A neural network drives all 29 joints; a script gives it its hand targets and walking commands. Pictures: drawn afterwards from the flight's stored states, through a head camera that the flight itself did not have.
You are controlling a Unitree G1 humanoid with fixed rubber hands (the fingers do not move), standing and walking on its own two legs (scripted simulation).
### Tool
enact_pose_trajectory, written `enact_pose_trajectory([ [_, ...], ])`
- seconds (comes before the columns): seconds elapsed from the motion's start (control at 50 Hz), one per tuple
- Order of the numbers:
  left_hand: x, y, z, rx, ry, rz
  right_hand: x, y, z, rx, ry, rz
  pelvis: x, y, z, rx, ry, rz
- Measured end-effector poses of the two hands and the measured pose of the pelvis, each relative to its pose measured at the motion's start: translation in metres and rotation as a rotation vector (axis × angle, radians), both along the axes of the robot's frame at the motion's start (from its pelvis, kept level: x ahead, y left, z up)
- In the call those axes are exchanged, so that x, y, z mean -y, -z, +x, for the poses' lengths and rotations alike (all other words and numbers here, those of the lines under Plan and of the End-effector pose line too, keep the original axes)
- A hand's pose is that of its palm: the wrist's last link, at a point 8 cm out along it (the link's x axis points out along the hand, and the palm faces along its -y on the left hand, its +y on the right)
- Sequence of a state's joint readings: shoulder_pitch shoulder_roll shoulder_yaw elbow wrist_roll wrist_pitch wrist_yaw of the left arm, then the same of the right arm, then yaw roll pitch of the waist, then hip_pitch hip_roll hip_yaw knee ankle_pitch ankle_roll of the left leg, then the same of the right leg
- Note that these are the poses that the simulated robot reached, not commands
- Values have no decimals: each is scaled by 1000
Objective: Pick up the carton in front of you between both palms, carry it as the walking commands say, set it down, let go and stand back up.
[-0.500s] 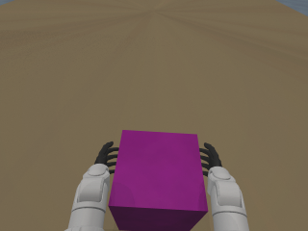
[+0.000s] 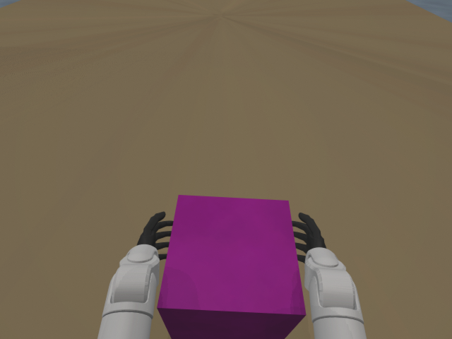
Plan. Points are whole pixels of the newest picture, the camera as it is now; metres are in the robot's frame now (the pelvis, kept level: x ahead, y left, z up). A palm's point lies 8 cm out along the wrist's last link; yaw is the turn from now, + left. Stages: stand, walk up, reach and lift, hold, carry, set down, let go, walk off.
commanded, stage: set down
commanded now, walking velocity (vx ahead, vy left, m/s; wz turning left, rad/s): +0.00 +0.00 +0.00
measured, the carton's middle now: (228, 275) +0.28 +0.00 -0.05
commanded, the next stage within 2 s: none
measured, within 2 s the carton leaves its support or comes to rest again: neither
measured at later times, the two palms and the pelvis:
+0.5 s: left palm (159, 264) +0.32 +0.16 -0.09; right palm (294, 266) +0.33 -0.14 -0.08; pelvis -0.05 +0.01 -0.04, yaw +0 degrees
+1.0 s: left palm (174, 277) +0.37 +0.15 -0.25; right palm (282, 283) +0.36 -0.14 -0.25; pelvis -0.05 +0.01 -0.17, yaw +1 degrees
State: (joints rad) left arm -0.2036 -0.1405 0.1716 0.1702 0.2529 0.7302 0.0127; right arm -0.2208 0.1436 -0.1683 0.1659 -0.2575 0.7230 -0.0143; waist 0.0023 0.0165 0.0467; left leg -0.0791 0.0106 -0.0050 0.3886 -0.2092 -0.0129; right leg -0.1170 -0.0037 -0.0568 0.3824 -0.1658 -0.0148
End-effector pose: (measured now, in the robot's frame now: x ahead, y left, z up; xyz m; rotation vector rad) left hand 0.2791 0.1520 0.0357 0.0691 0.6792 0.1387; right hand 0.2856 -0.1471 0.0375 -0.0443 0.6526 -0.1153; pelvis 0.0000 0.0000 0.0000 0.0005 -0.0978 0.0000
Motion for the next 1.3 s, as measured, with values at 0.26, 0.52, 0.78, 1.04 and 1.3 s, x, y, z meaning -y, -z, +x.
enact_pose_trajectory([
  [0.26,1,16,20,-15,-26,-49,0,13,19,-15,49,56,-8,14,-27,26,0,-1],
  [0.52,-7,135,43,-47,3,-4,-8,135,40,-46,21,17,-11,49,-49,-314,-7,2],
  [0.78,-2,233,77,33,-11,-68,-3,230,66,36,89,66,-13,126,-49,-677,-8,1],
  [1.04,-2,304,95,-19,17,-58,-2,300,80,-15,99,53,-13,184,-50,-825,-13,-1],
  [1.3,2,397,112,-9,49,-57,2,392,87,-3,127,53,-13,257,-72,-884,-15,-7],
])
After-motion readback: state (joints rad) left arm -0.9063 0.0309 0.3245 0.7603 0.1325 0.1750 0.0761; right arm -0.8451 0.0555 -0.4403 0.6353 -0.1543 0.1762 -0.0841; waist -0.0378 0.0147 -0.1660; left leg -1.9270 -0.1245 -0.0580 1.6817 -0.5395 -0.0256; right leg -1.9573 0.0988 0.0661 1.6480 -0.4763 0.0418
